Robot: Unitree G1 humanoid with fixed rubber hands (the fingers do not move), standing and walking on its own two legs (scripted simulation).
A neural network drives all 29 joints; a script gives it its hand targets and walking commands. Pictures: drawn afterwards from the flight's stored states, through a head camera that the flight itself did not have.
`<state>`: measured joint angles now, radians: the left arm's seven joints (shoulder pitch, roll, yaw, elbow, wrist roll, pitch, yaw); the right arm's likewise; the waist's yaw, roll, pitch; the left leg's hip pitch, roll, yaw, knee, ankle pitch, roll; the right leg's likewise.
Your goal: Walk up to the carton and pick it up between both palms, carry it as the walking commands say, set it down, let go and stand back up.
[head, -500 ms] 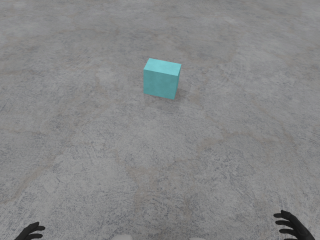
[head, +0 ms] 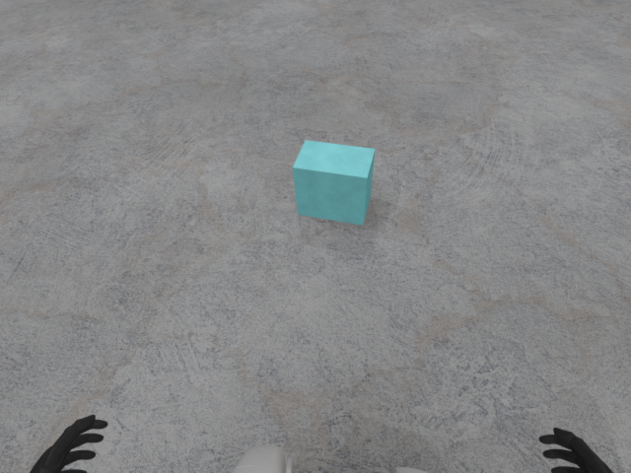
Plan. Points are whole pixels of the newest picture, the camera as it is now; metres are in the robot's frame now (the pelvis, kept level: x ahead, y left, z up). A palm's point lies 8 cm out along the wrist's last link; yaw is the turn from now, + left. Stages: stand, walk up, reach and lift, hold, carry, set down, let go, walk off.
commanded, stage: walk up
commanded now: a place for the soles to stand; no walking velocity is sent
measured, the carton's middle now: (334, 183) +1.29 -0.05 -0.62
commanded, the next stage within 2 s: none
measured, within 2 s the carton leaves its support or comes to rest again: neither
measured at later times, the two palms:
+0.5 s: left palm (107, 315) +0.35 +0.35 -0.05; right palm (538, 312) +0.32 -0.30 -0.02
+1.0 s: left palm (120, 253) +0.48 +0.37 -0.05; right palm (462, 179) +0.63 -0.28 -0.03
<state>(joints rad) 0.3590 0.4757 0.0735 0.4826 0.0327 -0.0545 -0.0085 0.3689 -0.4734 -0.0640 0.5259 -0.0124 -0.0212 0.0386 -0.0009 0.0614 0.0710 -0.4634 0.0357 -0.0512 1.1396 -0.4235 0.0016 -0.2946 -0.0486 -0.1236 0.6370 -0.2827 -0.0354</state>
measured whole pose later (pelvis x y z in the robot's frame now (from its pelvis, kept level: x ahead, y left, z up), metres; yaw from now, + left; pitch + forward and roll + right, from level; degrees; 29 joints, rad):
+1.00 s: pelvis +0.45 +0.02 +0.00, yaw +2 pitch -4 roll +0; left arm 0.48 0.52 0.07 0.49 0.01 -0.03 -0.03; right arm 0.28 -0.49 -0.07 0.48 -0.02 -0.02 0.05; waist 0.07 0.01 0.08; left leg -0.40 0.04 0.04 0.64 -0.26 0.04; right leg -0.16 -0.08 -0.08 0.66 -0.43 0.00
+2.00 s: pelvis +0.70 +0.04 +0.02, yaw +1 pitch -3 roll +0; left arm 0.14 0.46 0.01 0.84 -0.03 -0.03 0.00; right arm 0.01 -0.44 -0.01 0.88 0.03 0.00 0.02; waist 0.02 -0.01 0.07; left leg -0.21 0.03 0.01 0.48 -0.21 -0.01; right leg -0.10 -0.07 -0.05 0.44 -0.28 0.05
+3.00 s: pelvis +0.86 +0.04 +0.00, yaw -13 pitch -5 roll +1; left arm 0.37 0.47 0.04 0.63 -0.01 0.01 0.06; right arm 0.09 -0.43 -0.07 0.61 -0.01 0.04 0.02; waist 0.03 0.01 0.16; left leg -0.32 0.04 0.09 0.64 -0.24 0.03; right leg -0.29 -0.02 0.05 1.03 -0.60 0.00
